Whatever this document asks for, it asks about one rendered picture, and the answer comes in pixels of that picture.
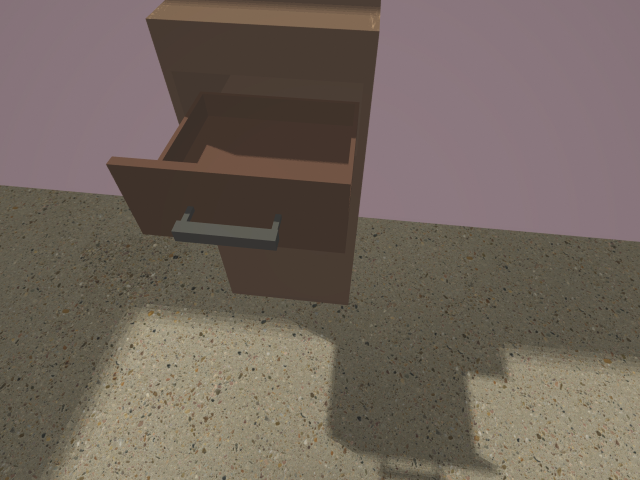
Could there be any handle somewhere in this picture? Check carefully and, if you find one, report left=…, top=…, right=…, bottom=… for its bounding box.
left=171, top=206, right=282, bottom=251

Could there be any drawer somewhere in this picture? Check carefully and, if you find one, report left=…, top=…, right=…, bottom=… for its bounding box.
left=106, top=91, right=360, bottom=253

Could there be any cabinet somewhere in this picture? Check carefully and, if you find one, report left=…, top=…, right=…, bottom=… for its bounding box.
left=146, top=0, right=381, bottom=305

